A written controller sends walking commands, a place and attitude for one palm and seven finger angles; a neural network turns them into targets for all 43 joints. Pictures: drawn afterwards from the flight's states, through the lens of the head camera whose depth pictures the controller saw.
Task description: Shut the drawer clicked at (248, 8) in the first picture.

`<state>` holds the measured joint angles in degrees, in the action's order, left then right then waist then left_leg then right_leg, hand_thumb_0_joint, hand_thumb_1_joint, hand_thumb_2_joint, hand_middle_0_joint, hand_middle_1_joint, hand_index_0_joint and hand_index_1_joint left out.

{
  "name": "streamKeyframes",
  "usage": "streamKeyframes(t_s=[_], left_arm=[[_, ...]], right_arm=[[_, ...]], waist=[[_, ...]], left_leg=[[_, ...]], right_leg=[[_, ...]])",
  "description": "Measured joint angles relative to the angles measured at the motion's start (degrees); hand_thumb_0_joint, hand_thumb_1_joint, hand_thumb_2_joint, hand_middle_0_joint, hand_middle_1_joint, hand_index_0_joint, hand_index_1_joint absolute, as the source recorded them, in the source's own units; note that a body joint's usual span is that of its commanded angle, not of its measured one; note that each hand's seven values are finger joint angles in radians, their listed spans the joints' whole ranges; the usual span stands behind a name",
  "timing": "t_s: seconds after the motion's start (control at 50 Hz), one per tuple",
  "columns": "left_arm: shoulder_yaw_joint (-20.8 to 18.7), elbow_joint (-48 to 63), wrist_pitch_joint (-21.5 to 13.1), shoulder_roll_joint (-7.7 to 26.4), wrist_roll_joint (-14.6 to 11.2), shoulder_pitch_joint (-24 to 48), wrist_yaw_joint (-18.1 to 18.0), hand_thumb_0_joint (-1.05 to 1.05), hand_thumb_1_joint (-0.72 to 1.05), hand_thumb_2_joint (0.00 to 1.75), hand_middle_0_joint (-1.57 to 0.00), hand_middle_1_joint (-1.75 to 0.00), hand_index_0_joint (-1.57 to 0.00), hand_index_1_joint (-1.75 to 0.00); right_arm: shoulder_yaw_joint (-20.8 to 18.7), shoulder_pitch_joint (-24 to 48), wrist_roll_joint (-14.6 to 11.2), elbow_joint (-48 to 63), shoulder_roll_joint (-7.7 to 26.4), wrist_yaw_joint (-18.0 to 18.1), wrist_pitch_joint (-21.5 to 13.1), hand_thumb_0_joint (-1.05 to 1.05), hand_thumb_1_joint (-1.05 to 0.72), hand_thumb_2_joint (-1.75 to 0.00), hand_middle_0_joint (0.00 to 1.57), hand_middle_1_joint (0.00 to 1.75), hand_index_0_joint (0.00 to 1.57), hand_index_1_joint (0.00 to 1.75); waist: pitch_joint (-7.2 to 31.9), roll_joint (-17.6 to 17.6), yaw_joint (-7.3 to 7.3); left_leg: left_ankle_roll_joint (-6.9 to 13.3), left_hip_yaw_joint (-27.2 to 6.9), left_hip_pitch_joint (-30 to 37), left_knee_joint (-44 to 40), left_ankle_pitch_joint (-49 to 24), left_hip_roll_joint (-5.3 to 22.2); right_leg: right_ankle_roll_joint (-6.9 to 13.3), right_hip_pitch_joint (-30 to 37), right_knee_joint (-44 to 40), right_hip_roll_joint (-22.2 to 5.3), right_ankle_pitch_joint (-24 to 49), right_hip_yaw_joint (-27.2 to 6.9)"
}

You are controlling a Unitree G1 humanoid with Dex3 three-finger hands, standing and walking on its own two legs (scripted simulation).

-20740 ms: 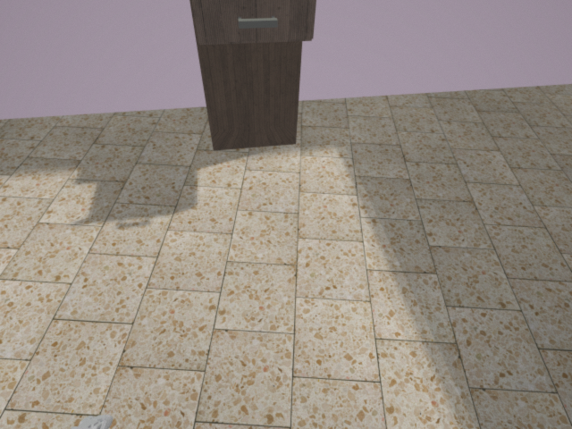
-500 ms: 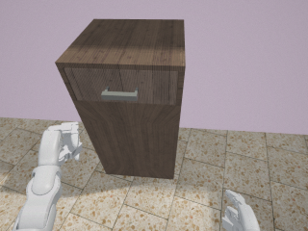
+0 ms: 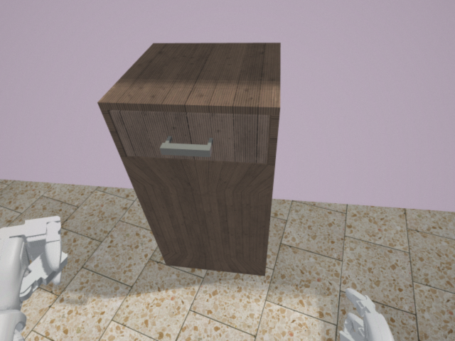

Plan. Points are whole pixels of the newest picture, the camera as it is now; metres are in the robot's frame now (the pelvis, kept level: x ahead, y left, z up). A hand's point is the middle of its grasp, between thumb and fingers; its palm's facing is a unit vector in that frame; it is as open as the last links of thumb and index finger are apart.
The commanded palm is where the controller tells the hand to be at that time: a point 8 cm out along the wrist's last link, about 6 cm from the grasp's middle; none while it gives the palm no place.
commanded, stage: draw the hand back to the body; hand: left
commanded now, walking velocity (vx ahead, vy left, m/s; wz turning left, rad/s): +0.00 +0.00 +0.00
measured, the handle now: (188, 145) +0.59 +0.19 +0.02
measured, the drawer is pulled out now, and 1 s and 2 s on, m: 0.00 0.00 0.00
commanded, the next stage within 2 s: step back with the hand held close in 0.06 s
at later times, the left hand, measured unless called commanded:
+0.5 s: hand (73, 254) +0.19 +0.24 +0.14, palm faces +0.26 -0.83 -0.49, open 3.2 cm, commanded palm +0.12 +0.29 +0.17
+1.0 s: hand (22, 298) +0.12 +0.26 +0.15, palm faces +0.33 -0.82 -0.47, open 3.2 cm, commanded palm +0.06 +0.31 +0.17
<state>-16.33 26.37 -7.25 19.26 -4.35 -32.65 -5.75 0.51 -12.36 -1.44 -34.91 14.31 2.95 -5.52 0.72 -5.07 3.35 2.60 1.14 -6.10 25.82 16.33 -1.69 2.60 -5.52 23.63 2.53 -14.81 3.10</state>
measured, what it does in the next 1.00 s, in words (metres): shifts its weight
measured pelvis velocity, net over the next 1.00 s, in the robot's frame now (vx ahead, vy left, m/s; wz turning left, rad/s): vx -0.07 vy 0.03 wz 0.00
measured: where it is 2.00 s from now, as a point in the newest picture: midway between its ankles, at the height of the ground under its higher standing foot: outside the picture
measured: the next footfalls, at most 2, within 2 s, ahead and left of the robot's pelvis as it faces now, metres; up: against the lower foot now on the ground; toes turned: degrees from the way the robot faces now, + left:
right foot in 1.82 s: -0.21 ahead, -0.10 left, +0.00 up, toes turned -1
left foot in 2.00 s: -0.19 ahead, +0.12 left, +0.00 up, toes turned +0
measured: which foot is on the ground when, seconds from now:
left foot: down 0.00-1.00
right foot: down 0.00-1.00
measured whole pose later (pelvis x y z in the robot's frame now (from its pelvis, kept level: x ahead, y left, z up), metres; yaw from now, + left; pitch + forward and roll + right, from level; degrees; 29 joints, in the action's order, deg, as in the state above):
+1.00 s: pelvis -0.07 +0.03 -0.01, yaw +0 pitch +1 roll -2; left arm -21.2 34.0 -14.7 22.3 -0.9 -35.5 -7.7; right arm -0.1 -12.6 -0.4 -31.2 12.8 3.2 -2.8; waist -1.5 -0.2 -0.2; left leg 5.1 2.1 -22.1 33.1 12.6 -2.3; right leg 0.3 -20.6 28.9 1.7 -10.1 2.5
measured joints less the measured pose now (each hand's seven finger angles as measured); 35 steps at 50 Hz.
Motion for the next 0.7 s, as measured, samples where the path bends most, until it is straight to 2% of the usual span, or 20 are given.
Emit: streamKeyframes(t_s=[0.12,0.22,0.32,0.48,0.6,0.7], left_arm=[[1.1,-1.6,0.3,-1.2,0.3,2.0,-0.4,0.01,0.89,0.90,-1.41,-1.60,-1.41,-1.60],[0.7,-0.7,0.2,-0.6,0.5,2.3,-0.1,0.01,0.89,0.90,-1.41,-1.60,-1.41,-1.60],[-4.1,-0.1,-4.1,1.4,0.8,2.6,0.0,0.01,0.88,0.90,-1.41,-1.60,-1.41,-1.60],[-2.3,1.6,-3.7,2.0,1.7,-2.3,0.2,0.01,0.89,0.90,-1.40,-1.60,-1.41,-1.60],[-4.0,5.0,-3.6,4.7,1.8,-3.9,-0.4,0.01,0.88,0.90,-1.40,-1.60,-1.41,-1.60],[-5.4,6.1,-4.4,5.0,2.0,-3.4,-0.8,0.01,0.88,0.90,-1.40,-1.60,-1.41,-1.60]], right_arm=[[0.4,0.5,0.2,-0.2,-0.4,0.5,-0.7,0.01,-0.90,-0.90,0.20,0.30,0.20,0.30],[0.8,0.4,0.4,0.1,-1.0,0.4,-1.0,0.01,-0.90,-0.90,0.20,0.30,0.20,0.30],[0.4,1.4,0.7,1.0,-1.0,-0.8,0.9,0.01,-0.90,-0.90,0.20,0.30,0.20,0.30],[-1.9,1.5,0.3,2.6,0.2,-0.2,5.3,0.01,-0.90,-0.90,0.20,0.30,0.20,0.30],[-2.1,0.8,0.2,3.7,-0.3,0.6,6.2,0.01,-0.90,-0.90,0.20,0.30,0.20,0.30],[-1.6,1.0,0.4,4.4,-1.0,0.5,5.4,0.01,-0.90,-0.90,0.20,0.30,0.20,0.30]], waist=[[-0.5,0.3,0.23],[-0.4,0.6,-0.07],[-0.7,1.1,-1.61],[-1.7,2.6,-3.75],[-2.2,4.3,-3.72],[-2.1,4.8,-3.31]], left_leg=[[-0.1,-0.2,-0.2,0.2,-0.2,-0.1],[-0.1,0.1,-0.2,0.1,-0.1,0.1],[-0.1,0.5,-3.1,1.2,0.0,0.7],[0.9,1.8,-6.2,0.5,-1.4,-0.5],[1.4,2.1,-8.6,1.7,-2.0,-1.0],[1.9,2.3,-10.3,2.8,-2.8,-1.4]], right_leg=[[0.1,-0.3,0.4,-0.1,0.0,0.2],[0.2,-0.3,0.3,0.1,0.0,0.0],[0.1,-2.7,-0.2,0.7,1.0,-0.4],[-1.0,-7.2,1.8,-0.6,1.4,-1.6],[-1.5,-9.8,3.6,-1.2,1.7,-1.7],[-1.8,-11.8,5.2,-1.7,2.2,-1.8]])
